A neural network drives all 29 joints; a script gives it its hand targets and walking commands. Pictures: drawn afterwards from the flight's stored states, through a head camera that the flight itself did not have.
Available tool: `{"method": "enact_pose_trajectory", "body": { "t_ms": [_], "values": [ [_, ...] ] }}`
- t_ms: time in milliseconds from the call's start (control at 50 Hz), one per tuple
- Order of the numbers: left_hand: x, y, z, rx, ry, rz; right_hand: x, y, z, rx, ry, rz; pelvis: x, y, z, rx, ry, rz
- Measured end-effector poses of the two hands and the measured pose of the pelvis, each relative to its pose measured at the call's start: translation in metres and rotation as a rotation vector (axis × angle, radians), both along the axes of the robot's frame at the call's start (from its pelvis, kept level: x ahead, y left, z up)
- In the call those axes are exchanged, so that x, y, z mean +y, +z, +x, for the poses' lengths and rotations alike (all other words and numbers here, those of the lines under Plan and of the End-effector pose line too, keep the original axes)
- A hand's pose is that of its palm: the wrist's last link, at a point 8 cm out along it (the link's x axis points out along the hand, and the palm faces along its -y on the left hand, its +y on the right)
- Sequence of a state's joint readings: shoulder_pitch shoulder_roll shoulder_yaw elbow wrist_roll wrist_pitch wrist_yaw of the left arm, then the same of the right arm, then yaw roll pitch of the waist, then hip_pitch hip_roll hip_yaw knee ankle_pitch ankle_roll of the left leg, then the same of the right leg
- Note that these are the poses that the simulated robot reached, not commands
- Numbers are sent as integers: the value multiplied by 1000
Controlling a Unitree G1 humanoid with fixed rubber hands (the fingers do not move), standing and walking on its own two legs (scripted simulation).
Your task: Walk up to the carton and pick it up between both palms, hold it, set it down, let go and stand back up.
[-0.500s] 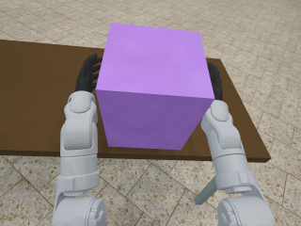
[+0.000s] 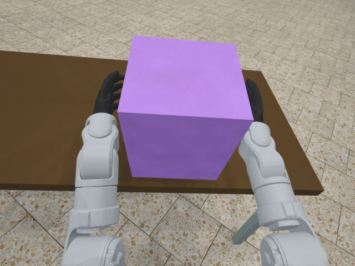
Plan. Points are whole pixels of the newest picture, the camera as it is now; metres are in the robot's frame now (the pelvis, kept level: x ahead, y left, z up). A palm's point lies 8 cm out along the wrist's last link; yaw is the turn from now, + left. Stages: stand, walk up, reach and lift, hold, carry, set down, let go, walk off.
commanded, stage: set down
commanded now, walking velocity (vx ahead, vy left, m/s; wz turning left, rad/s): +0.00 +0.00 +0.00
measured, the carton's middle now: (179, 115) +0.40 -0.01 +0.14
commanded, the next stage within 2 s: none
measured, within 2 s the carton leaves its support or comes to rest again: rests again in 1.56 s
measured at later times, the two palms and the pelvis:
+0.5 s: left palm (117, 118) +0.38 +0.12 +0.14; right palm (254, 124) +0.37 -0.18 +0.15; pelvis -0.01 +0.00 +0.00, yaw +0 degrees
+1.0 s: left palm (124, 122) +0.41 +0.11 +0.11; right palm (251, 129) +0.38 -0.19 +0.11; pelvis +0.00 -0.01 +0.00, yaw +1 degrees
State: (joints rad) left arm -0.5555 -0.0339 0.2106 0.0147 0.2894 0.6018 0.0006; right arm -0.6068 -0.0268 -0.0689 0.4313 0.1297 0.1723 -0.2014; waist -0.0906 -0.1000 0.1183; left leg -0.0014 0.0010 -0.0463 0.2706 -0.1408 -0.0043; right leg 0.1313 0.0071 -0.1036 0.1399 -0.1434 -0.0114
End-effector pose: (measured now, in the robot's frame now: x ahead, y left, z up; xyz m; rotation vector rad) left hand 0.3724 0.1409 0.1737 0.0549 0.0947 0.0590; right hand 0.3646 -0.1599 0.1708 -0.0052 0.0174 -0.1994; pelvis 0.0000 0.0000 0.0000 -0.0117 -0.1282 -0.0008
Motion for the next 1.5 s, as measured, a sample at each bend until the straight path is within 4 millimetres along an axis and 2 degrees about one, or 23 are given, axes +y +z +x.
{"method": "enact_pose_trajectory", "body": {
  "t_ms": [360,680,1000,1500],
  "values": [
    [-18,-23,9,58,-31,1,-18,-19,-1,49,-32,-20,-1,1,-6,38,-6,0],
    [-18,-42,16,96,-28,-14,-17,-32,8,83,-29,-22,-7,1,-4,79,12,4],
    [-28,-66,33,141,-49,-13,-27,-56,19,130,-52,-9,-7,2,4,143,10,5],
    [-35,-87,46,165,-65,-18,-33,-76,26,156,-70,-17,-6,2,10,221,7,5]
  ]
}}
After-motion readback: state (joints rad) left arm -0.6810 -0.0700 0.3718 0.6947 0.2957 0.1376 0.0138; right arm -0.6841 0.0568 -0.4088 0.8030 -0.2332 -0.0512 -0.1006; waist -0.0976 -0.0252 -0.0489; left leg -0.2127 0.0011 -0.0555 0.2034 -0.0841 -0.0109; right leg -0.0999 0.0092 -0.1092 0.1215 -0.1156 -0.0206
